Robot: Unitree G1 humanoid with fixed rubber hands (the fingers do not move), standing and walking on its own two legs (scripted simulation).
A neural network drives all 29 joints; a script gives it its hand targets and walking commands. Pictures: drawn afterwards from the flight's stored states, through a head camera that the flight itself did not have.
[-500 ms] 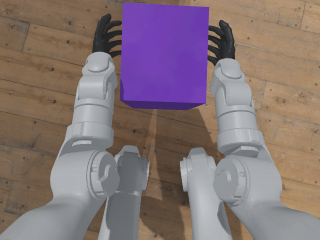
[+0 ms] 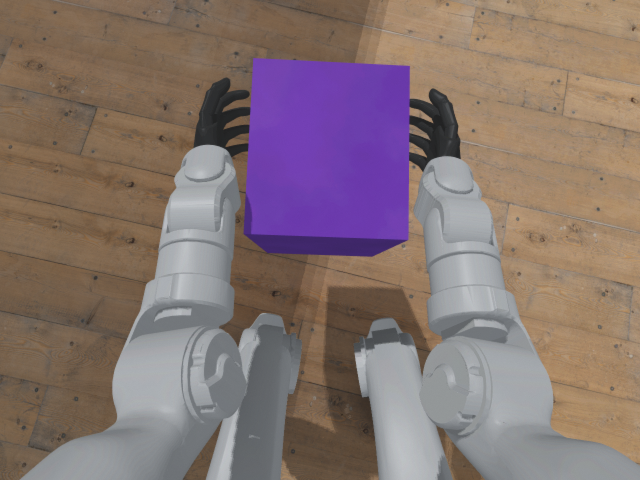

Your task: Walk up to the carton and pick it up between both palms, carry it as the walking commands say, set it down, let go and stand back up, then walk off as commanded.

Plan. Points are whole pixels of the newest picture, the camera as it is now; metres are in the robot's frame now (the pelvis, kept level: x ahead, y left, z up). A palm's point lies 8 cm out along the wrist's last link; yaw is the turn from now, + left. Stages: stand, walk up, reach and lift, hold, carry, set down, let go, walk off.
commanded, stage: reach and lift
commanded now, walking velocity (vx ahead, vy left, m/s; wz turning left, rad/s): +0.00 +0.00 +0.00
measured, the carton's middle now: (324, 177) +0.49 +0.02 -0.14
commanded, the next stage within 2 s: none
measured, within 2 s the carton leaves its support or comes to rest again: neither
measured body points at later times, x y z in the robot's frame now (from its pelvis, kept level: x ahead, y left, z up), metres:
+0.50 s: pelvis +0.01 +0.00 +0.06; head +0.23 +0.01 +0.45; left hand +0.48 +0.14 +0.01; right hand +0.48 -0.12 +0.01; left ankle +0.11 +0.14 -0.48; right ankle +0.11 -0.15 -0.48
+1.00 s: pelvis +0.04 +0.00 +0.13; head +0.21 +0.00 +0.54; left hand +0.46 +0.14 +0.08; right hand +0.46 -0.12 +0.08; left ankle +0.11 +0.14 -0.48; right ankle +0.11 -0.15 -0.48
